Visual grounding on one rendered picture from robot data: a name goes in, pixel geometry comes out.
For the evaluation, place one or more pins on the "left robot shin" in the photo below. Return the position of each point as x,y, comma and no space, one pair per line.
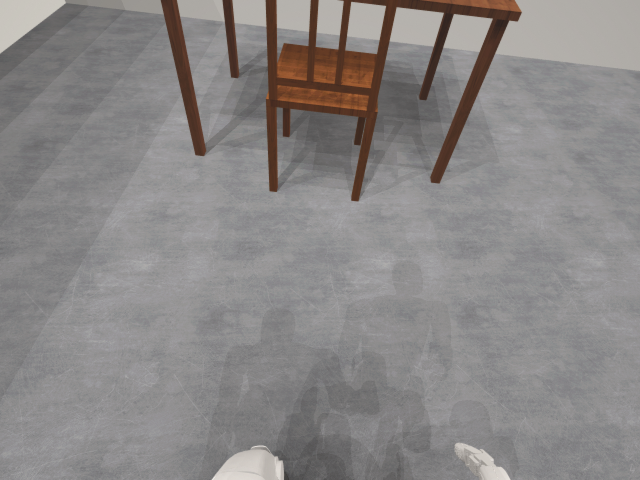
261,448

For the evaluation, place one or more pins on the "chair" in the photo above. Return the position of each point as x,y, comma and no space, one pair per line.
324,80

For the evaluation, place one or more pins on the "right robot hand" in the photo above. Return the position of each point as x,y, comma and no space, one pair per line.
480,463

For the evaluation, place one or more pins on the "left robot thigh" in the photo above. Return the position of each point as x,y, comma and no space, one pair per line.
251,465

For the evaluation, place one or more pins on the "table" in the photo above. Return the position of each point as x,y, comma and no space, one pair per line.
501,11

